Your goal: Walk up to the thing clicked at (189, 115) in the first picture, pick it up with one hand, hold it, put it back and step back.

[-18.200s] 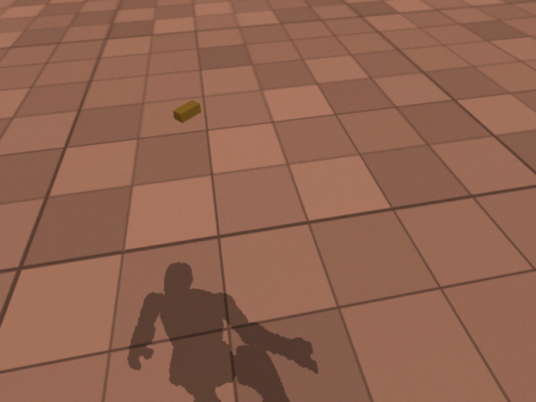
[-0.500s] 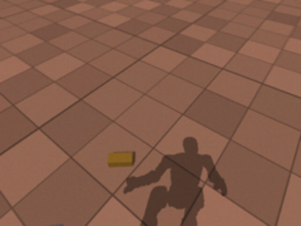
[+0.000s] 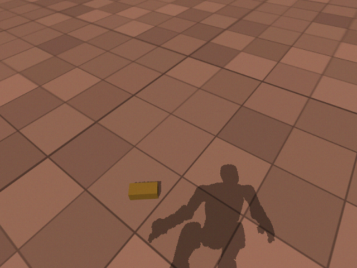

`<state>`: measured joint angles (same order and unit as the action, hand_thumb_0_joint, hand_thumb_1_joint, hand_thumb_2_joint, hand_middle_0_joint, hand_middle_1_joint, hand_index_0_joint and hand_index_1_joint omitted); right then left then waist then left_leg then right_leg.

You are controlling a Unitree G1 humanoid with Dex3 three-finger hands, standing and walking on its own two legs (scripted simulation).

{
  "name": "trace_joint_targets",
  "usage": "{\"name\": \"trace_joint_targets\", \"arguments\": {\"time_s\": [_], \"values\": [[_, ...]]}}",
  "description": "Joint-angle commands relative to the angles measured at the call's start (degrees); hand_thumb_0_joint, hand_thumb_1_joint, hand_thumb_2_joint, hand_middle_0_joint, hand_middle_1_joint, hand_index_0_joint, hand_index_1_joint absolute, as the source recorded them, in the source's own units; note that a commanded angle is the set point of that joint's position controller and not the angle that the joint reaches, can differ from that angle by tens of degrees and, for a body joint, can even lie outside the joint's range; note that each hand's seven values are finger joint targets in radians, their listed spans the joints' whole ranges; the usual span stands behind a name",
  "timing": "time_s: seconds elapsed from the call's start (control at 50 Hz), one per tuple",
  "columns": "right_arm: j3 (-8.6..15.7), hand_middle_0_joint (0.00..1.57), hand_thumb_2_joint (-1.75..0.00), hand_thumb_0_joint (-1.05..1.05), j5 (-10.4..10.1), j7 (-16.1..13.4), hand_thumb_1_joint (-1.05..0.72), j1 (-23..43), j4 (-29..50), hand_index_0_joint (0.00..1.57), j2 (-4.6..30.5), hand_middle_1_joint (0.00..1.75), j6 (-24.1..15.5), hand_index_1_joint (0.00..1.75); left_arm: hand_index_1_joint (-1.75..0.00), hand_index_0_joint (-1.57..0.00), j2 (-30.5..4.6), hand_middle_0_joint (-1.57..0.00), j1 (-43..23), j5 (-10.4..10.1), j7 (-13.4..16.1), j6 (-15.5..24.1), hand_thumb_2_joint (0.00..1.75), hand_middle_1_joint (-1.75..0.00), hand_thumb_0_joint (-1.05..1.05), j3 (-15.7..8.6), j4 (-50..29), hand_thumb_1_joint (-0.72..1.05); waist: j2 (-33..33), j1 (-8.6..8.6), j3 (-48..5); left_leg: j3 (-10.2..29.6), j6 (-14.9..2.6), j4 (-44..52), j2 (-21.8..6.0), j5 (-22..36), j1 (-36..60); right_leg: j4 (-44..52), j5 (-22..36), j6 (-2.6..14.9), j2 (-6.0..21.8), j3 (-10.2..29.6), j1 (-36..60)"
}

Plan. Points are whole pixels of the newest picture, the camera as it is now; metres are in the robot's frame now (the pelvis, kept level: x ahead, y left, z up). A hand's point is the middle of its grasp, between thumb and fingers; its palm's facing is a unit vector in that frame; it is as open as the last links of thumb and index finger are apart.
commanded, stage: stand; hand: left
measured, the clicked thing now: (143, 190) +0.71 +0.26 -0.75
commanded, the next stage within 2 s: walk up in 0.48 s
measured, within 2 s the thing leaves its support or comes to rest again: neither
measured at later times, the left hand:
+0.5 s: hand out of the picture +0.08 +0.25 -0.15, palm faces -0.04 -0.94 -0.35, open 7.4 cm
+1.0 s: hand out of the picture +0.15 +0.32 -0.16, palm faces -0.02 -0.94 -0.33, open 7.4 cm
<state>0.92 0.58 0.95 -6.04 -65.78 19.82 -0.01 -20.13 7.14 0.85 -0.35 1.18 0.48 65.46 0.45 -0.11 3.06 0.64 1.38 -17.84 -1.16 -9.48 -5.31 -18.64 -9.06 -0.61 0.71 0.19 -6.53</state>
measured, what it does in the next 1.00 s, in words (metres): walks ahead: left foot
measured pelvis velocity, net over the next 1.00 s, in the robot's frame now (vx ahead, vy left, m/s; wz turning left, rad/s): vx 0.12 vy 0.04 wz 0.03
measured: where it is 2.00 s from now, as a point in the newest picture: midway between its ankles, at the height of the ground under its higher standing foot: outside the picture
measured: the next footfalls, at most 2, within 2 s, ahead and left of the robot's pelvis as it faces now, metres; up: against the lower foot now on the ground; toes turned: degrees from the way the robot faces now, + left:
left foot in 0.76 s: +0.13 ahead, +0.16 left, +0.00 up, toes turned +4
right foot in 1.18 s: +0.34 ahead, -0.12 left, +0.00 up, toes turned -2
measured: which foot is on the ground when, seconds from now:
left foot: down 0.00-0.56, up 0.58-0.74, down 0.76-1.00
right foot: down 0.00-0.78, up 0.80-1.00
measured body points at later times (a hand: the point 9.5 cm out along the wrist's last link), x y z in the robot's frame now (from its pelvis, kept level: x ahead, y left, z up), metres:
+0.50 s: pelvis +0.00 +0.00 +0.00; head +0.01 -0.01 +0.45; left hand +0.08 +0.30 -0.13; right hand +0.06 -0.31 -0.14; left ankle +0.01 +0.13 -0.75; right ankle +0.01 -0.12 -0.75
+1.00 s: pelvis +0.12 +0.04 -0.01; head +0.12 +0.06 +0.44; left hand +0.15 +0.36 -0.14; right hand +0.15 -0.28 -0.11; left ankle +0.09 +0.15 -0.75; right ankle +0.18 -0.11 -0.70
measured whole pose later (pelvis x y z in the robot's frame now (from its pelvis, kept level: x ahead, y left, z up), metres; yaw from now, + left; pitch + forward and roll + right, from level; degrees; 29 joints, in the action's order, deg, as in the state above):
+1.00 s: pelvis +0.12 +0.04 -0.01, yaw +1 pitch -4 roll +1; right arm 4.2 1.4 2.0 -19.3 -54.1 20.7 -4.0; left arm -25.0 16.4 1.4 -3.6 0.2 -3.9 55.7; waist -3.9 -1.0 4.1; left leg -2.6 -0.8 -23.8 -0.2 -15.4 -4.6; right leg -51.9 -18.7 0.6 1.7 3.5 -25.7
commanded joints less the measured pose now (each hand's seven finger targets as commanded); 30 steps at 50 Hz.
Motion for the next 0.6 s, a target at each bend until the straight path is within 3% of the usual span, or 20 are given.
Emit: {"name": "trace_joint_targets", "arguments": {"time_s": [0.0, 0.14, 0.24, 0.36, 0.38, 0.44, 0.46, 0.48, 0.5, 0.52, 0.54, 0.56, 0.58], "values": [[1.8, 0.2, -0.9, 0.0, 0.0, -0.7, -0.9, 2.8, 3.8, 0.2, 12.1, 0.3, -1.6, 0.3, -0.3, -0.2, -12.6, -0.2, -3.0, -0.3, 0.8, 1.3, 0.9, -0.3, 0.0, -2.1, -3.8, 0.9, -1.0, 0.07, -3.2, 4.7, -2.09, 2.8, -5.8, 2.8, -0.2, 4.1, 2.3, 1.7, 6.7, 5.8, -1.0], [1.5, 0.2, -0.9, 0.0, 0.1, -0.8, -0.9, 1.4, 3.5, 0.2, 12.2, 0.3, -1.6, 0.3, -0.3, -0.2, -12.8, -0.2, -3.1, -0.4, 0.6, 0.8, 0.9, -0.3, 0.0, -2.4, -3.8, 0.9, 0.2, 0.05, -0.7, 5.1, -2.03, 4.1, -5.7, -2.9, -3.5, 4.1, -3.7, 1.74, 6.2, 6.1, -2.0], [1.5, 0.2, -0.9, 0.0, 0.0, -0.8, -0.9, 1.3, 3.9, 0.2, 12.5, 0.3, -1.8, 0.3, -0.3, -0.2, -13.0, -0.2, -3.3, -0.3, 0.5, 1.2, 0.9, -0.3, 0.0, -2.4, -4.3, 0.9, -0.4, -0.22, -4.0, 4.8, -2.31, 2.8, -6.0, 2.8, -0.7, 3.1, 3.6, 1.86, 6.7, 6.3, -0.4], [1.2, 0.2, -0.9, 0.0, 0.1, -1.0, -0.9, 0.8, 3.7, 0.2, 12.5, 0.3, -1.9, 0.3, -0.3, -0.2, -12.8, -0.2, -3.3, -0.5, 0.5, 1.0, 0.9, -0.3, 0.0, -2.3, -4.3, 0.9, -0.1, 0.04, -2.8, 4.8, -1.99, 3.3, -6.0, 2.2, -1.7, 3.3, 2.2, 1.86, 6.4, 6.1, -0.9], [1.3, 0.2, -0.9, 0.0, 0.0, -1.0, -0.9, 1.1, 3.9, 0.2, 12.6, 0.3, -1.9, 0.3, -0.3, -0.2, -12.9, -0.2, -3.4, -0.4, 0.6, 1.0, 0.9, -0.3, 0.0, -2.3, -4.5, 0.9, 0.0, 0.01, -4.0, 4.6, -2.16, 2.7, -6.2, 3.5, -1.1, 2.8, 4.3, 1.99, 6.7, 6.1, 0.1], [1.1, 0.2, -0.9, 0.0, 0.0, -1.1, -0.9, 0.5, 3.6, 0.2, 12.4, 0.3, -1.7, 0.3, -0.3, -0.2, -12.9, -0.2, -3.4, -0.5, 0.6, 0.8, 0.9, -0.3, 0.0, -2.3, -4.2, 0.9, -1.1, -0.13, -2.4, 4.6, -2.0, 3.3, -5.9, 1.6, -1.8, 3.4, 1.8, 1.8, 6.4, 6.2, -1.1], [3.8, 0.2, -0.9, 0.0, 0.7, 0.1, -0.9, -3.8, 6.2, 0.2, 16.4, 0.3, -2.2, 0.3, -0.3, -0.2, -15.8, -0.2, 0.3, 0.4, -0.7, 1.0, 0.9, -0.3, 0.0, -5.7, -6.7, 0.9, -0.6, 0.12, -7.4, 5.2, -5.6, -0.4, -3.3, -23.8, -2.2, -0.3, -23.4, 3.92, 2.5, 4.4, 1.3], [4.4, 0.2, -0.9, 0.0, 1.2, 0.5, -0.9, -3.6, 6.5, 0.2, 16.8, 0.3, -2.1, 0.3, -0.3, -0.2, -16.1, -0.2, 2.3, 0.9, -1.1, 0.9, 0.9, -0.3, 0.0, -6.1, -6.1, 0.9, -0.2, 1.06, -2.9, 6.8, -6.21, -1.3, -3.8, -32.6, -7.6, -1.2, -32.5, 4.87, 3.1, 6.6, -2.1], [4.4, 0.2, -0.9, 0.0, 1.5, 0.7, -0.9, -2.2, 7.4, 0.2, 16.2, 0.3, -1.9, 0.3, -0.3, -0.2, -15.9, -0.2, 2.3, 1.3, -1.3, 0.8, 0.9, -0.3, 0.0, -6.5, -6.4, 0.9, -1.0, 1.67, 1.4, 6.2, -5.62, -3.1, -2.9, -33.5, -14.0, 0.2, -35.5, 5.29, 4.0, 8.8, -3.0], [3.9, 0.2, -0.9, 0.0, 1.6, 1.0, -0.9, -0.7, 8.7, 0.2, 14.4, 0.3, -1.9, 0.3, -0.3, -0.2, -16.0, -0.2, 3.7, 1.2, -1.5, 0.9, 0.9, -0.3, 0.0, -7.0, -7.2, 0.9, -2.7, 2.83, 3.5, 4.5, -5.02, -6.4, -1.6, -30.9, -19.2, 2.6, -36.7, 6.67, 6.3, 12.4, -1.3], [3.9, 0.2, -0.9, 0.0, 1.6, 1.0, -0.9, 0.9, 10.0, 0.2, 12.4, 0.3, -2.1, 0.3, -0.3, -0.2, -16.7, -0.2, 5.9, 1.2, -1.4, 1.0, 0.9, -0.3, 0.0, -7.6, -7.3, 0.9, -6.8, 4.01, 5.0, 0.4, -3.64, -13.0, 0.3, -21.8, -24.0, 6.9, -35.3, 9.09, 10.5, 17.1, 3.1], [4.3, 0.2, -0.9, 0.0, 1.8, 0.9, -0.9, 1.9, 10.9, 0.2, 12.2, 0.3, -2.4, 0.3, -0.3, -0.2, -17.9, -0.2, 8.3, 1.5, -1.1, 1.5, 0.9, -0.3, 0.0, -8.4, -7.4, 0.9, -10.2, 5.61, 5.1, -0.5, -2.57, -22.4, -0.1, -16.2, -29.1, 10.8, -27.8, 12.45, 16.4, 23.2, 8.4], [4.5, 0.2, -0.9, 0.0, 1.5, 0.7, -0.9, 2.2, 11.9, 0.2, 12.6, 0.3, -2.9, 0.3, -0.3, -0.2, -18.9, -0.2, 9.1, 1.7, -0.9, 2.0, 0.9, -0.3, 0.0, -8.8, -8.2, 0.9, -8.8, 5.87, 4.8, 2.1, -2.73, -23.9, -2.3, -16.5, -31.8, 9.9, -14.9, 15.04, 19.2, 24.4, 12.3]]}}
